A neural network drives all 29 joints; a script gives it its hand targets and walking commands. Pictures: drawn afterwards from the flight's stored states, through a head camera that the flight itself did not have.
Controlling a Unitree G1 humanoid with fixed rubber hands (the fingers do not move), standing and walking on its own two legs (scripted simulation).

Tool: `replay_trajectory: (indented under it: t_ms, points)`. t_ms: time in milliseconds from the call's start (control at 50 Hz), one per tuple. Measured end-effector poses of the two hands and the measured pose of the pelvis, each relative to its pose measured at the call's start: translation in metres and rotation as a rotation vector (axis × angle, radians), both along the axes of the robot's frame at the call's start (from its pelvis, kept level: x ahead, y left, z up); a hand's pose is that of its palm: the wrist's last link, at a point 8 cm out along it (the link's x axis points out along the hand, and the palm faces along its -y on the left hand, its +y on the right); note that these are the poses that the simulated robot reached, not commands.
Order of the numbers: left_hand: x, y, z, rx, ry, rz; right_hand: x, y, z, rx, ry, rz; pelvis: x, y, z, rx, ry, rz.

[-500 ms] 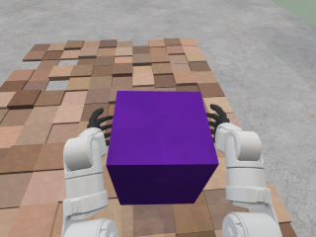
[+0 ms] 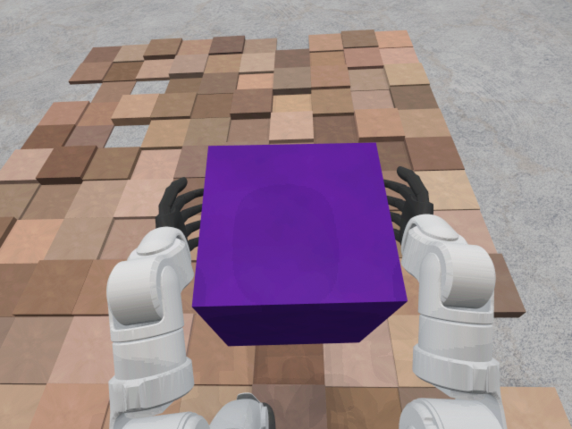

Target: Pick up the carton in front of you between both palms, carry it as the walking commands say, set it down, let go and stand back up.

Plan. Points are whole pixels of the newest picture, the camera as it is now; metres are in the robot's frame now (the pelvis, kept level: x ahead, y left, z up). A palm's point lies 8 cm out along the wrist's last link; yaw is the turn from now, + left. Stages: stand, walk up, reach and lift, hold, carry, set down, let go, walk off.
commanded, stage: carry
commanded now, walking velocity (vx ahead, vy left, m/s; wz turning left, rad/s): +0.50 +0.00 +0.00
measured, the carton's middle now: (293, 256) +0.34 +0.02 +0.04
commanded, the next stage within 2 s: none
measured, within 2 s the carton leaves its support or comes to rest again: neither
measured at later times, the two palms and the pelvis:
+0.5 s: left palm (258, 92) +0.67 +0.09 +0.09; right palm (418, 90) +0.67 -0.21 +0.08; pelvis +0.34 -0.04 -0.04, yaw -1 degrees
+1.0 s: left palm (273, 8) +1.03 +0.08 +0.09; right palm (394, 8) +1.02 -0.22 +0.08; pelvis +0.67 -0.05 -0.05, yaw -1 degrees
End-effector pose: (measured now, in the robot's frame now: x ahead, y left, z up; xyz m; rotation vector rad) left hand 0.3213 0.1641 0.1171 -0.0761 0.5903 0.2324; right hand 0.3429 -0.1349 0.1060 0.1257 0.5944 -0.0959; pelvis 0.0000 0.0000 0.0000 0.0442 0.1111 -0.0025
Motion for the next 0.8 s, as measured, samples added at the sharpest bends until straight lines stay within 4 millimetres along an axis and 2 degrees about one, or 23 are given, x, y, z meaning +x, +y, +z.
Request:
replay_trajectory:
  t_ms: [60,120,160,240,300,360,420,460,520,600,660,720,800]
  points:
    - [0.047,0.002,-0.006,-0.006,0.0,-0.015,0.042,0.002,-0.004,-0.01,0.0,-0.013,0.045,0.004,-0.009,0.0,-0.009,-0.006]
    - [0.099,-0.003,-0.021,-0.018,0.005,-0.064,0.08,-0.004,-0.015,-0.021,0.006,-0.063,0.094,0.012,-0.025,-0.024,-0.031,-0.03]
    - [0.13,-0.013,-0.034,-0.023,0.043,-0.104,0.098,-0.014,-0.027,-0.038,0.043,-0.096,0.116,0.012,-0.026,-0.008,-0.034,-0.032]
    - [0.178,-0.036,-0.047,-0.033,0.12,-0.144,0.127,-0.036,-0.046,-0.02,0.122,-0.157,0.161,0.012,-0.017,-0.011,-0.023,-0.036]
    - [0.215,-0.051,-0.043,-0.041,0.102,-0.153,0.159,-0.05,-0.042,0.0,0.104,-0.187,0.195,0.008,-0.011,-0.019,-0.008,-0.037]
    - [0.256,-0.062,-0.033,-0.028,0.048,-0.152,0.204,-0.061,-0.032,0.009,0.05,-0.182,0.232,-0.002,-0.011,-0.018,0.006,-0.033]
    - [0.296,-0.07,-0.026,-0.01,0.005,-0.136,0.254,-0.07,-0.025,0.007,0.007,-0.152,0.277,-0.017,-0.017,-0.01,0.004,-0.03]
    - [0.324,-0.074,-0.026,-0.004,-0.028,-0.114,0.29,-0.075,-0.023,-0.006,-0.026,-0.117,0.309,-0.03,-0.03,0.002,-0.008,-0.012]
    - [0.356,-0.075,-0.032,0.023,-0.009,-0.072,0.339,-0.076,-0.027,-0.021,-0.011,-0.057,0.348,-0.043,-0.037,-0.014,-0.009,-0.005]
    - [0.39,-0.066,-0.04,0.013,0.064,-0.001,0.393,-0.066,-0.035,-0.005,0.062,-0.003,0.397,-0.058,-0.03,0.001,0.003,0.006]
    - [0.422,-0.06,-0.041,0.006,0.08,0.035,0.433,-0.06,-0.039,0.008,0.079,0.018,0.433,-0.064,-0.026,0.004,0.008,0.013]
    - [0.464,-0.057,-0.039,0.01,0.064,0.045,0.475,-0.056,-0.041,0.014,0.064,0.026,0.47,-0.067,-0.026,0.005,0.009,0.01]
    - [0.531,-0.058,-0.034,0.008,0.014,0.026,0.534,-0.057,-0.039,0.015,0.014,0.013,0.526,-0.066,-0.033,-0.005,0.005,0.002]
